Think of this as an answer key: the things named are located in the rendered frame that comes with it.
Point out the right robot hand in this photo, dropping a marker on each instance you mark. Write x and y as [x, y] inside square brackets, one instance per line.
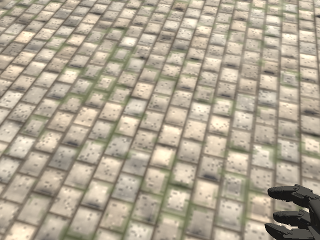
[308, 223]

